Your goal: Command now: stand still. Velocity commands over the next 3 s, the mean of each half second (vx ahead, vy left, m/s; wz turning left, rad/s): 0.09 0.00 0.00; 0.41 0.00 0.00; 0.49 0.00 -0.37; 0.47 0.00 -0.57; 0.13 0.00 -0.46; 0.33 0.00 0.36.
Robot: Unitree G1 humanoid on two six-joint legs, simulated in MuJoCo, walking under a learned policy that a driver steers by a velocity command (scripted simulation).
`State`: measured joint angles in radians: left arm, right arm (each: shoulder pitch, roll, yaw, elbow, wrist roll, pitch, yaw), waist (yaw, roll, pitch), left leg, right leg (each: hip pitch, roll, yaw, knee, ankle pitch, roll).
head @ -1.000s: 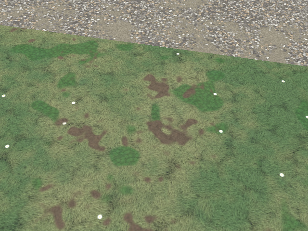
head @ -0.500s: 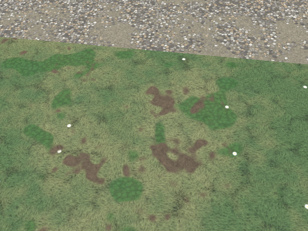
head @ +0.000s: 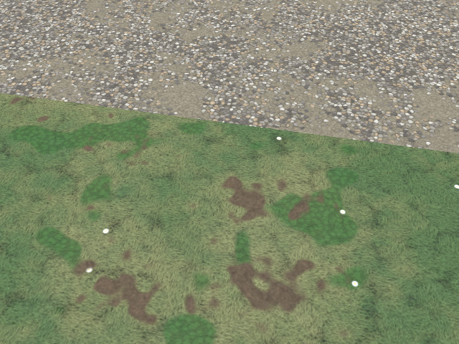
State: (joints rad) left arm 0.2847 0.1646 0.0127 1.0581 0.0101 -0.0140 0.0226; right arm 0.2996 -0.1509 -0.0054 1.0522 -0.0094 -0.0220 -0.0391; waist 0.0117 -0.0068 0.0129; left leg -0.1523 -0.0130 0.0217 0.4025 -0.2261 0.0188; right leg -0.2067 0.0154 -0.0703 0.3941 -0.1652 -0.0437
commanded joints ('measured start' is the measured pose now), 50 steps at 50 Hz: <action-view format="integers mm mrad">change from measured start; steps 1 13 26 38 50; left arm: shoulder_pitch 44 63 -47 221 270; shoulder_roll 65 48 47 72 115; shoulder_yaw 9 2 27 34 22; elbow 1 65 -57 21 60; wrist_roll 0 -1 17 6 9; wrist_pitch -5 3 -45 -85 -102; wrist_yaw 8 18 -35 -7 3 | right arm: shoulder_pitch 55 68 166 -31 -292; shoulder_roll -84 -57 -151 -74 -102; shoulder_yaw -14 -2 -62 -55 -48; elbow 0 63 70 -40 -176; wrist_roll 0 0 -15 -29 -7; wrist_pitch -5 3 -17 -41 -32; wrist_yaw -4 -10 8 71 56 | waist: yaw -5 -4 -34 -10 -28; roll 8 11 131 -47 -92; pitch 41 56 177 104 92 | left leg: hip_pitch -57 -36 2 -547 -273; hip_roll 109 104 309 82 -28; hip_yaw -114 -102 -407 4 120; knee -92 -89 -260 645 187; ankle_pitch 77 114 -414 16 126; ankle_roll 37 37 230 50 112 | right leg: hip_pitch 35 47 -290 230 253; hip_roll -102 -109 -54 -234 -221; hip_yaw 122 124 33 272 86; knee -67 -62 299 -266 -115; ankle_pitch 44 73 -268 53 826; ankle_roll -7 -6 -47 -125 -112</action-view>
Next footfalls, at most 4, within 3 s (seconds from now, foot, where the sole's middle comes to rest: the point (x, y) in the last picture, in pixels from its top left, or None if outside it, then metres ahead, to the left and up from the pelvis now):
1.06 left None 0.47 0.05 -0.78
1.60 right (292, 286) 0.73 -0.16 -0.78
2.12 left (291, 201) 1.08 -0.19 -0.78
2.54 right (330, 248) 0.87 -0.31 -0.78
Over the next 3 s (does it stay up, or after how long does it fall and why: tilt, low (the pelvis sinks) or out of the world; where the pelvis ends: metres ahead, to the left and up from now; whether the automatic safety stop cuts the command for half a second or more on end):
stays up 1.05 -0.23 -0.02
